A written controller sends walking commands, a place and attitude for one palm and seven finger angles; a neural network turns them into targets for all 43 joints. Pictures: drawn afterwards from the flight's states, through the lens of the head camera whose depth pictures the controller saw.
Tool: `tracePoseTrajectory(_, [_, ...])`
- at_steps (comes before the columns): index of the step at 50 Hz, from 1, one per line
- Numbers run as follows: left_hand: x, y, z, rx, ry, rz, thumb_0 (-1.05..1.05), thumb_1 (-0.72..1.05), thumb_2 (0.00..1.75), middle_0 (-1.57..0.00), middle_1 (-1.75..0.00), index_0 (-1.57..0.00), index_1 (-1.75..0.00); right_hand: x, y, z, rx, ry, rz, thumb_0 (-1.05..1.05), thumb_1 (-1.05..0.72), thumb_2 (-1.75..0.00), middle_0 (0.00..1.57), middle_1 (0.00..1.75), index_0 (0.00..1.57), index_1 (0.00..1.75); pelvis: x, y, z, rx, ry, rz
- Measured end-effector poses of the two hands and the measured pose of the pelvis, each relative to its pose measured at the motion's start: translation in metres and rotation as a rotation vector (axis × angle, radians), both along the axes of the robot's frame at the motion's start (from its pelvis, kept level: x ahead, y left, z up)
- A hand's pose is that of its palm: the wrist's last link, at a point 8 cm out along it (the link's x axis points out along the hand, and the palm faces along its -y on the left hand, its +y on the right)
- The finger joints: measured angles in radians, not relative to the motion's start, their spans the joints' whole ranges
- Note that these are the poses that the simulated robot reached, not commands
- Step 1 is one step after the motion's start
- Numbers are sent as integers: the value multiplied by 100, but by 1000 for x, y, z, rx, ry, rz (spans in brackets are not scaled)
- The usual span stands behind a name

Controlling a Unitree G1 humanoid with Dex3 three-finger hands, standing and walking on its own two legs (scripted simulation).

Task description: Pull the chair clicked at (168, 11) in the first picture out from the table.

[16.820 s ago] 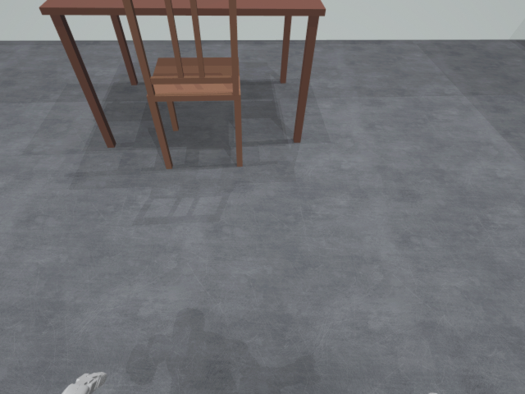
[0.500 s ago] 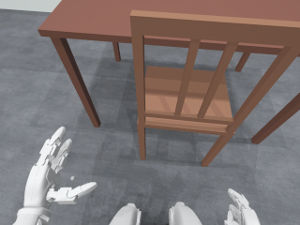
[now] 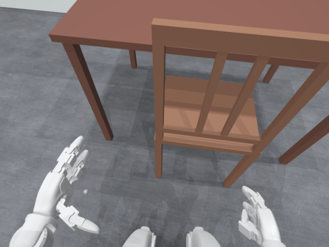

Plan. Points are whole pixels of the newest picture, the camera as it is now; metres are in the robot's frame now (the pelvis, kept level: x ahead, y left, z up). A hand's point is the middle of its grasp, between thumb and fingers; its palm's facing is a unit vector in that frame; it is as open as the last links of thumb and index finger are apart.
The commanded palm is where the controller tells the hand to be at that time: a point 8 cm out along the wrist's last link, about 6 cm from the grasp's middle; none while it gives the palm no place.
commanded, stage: raise the hand toward the chair's back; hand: left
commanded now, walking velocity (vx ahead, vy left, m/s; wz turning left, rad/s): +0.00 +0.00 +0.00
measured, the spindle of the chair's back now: (208, 99) +0.52 -0.09 +0.02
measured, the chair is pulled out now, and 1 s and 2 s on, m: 0.00 0.00 0.00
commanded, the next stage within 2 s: aim the fingers beside a spindle in 0.66 s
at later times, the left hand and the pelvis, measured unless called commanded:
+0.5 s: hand (71, 181) +0.24 +0.22 +0.06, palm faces -0.01 -1.00 -0.05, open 16.9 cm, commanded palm +0.22 +0.27 +0.05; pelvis +0.00 +0.01 +0.01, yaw +0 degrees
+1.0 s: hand (106, 183) +0.25 +0.15 +0.04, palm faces -0.15 -0.99 +0.03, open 16.9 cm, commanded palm +0.24 +0.21 +0.05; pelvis -0.01 +0.00 +0.00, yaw +0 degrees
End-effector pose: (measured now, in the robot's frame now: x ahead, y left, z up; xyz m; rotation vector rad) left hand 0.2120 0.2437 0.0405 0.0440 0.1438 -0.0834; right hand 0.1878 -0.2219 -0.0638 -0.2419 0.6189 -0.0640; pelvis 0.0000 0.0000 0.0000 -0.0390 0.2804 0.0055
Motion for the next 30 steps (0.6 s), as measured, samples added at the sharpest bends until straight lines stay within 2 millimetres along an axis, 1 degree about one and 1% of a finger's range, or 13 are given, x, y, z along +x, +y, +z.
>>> tracePoseTrajectory(2, [2,2,2,-4,0,1,-1,-48,30,-6,-8,-6,-8,-4,-2,0,-7,13,-9,1,-90,-90,20,30,21,30,1,0,1,-1,-3,-1])
tracePoseTrajectory(6, [7,15,18,10,-86,55,-1,-49,30,-6,-8,-7,-8,-13,-7,-1,-25,41,-26,1,-90,-90,20,30,21,30,2,1,3,-4,-5,0])
tracePoseTrajectory(8, [10,22,23,20,-119,75,-1,-49,30,-6,-8,-7,-8,-17,-10,-2,-32,57,-30,1,-90,-90,20,30,21,30,2,2,3,-6,-4,2])
tracePoseTrajectory(11, [15,26,19,19,-105,64,-1,-49,30,-6,-8,-6,-8,-23,-14,-4,-40,75,-42,1,-90,-90,20,30,21,30,1,3,3,-7,-1,3])
tracePoseTrajectory(14, [17,21,10,-1,-42,20,-1,-49,30,-6,-8,-6,-8,-28,-17,-2,-45,79,-61,1,-90,-90,20,30,21,30,0,5,4,-6,-2,-1])
tracePoseTrajectory(16, [15,17,8,-10,-13,-3,-1,-49,30,-6,-8,-6,-8,-31,-19,1,-48,73,-72,1,-90,-90,20,30,21,30,1,6,6,-5,-4,-5])
tracePoseTrajectory(19, [12,16,12,-12,-33,2,-1,-49,30,-6,-8,-6,-8,-33,-19,6,-53,64,-78,1,-90,-90,20,30,21,30,1,6,8,-3,-8,-8])
tracePoseTrajectory(23, [10,24,21,3,-106,56,-1,-49,30,-6,-8,-6,-8,-32,-18,6,-57,61,-62,1,-90,-90,20,30,21,30,-1,6,7,-4,-10,-4])
tracePoseTrajectory(26, [9,28,18,10,-112,70,-1,-49,30,-6,-8,-6,-8,-30,-16,3,-53,61,-46,1,-90,-90,20,30,21,30,-3,6,5,-6,-8,1])
tracePoseTrajectory(30, [5,23,10,6,-56,28,-1,-49,30,-6,-8,-6,-8,-28,-11,3,-39,51,-39,1,-90,-90,20,30,21,30,-5,7,5,-8,-12,1])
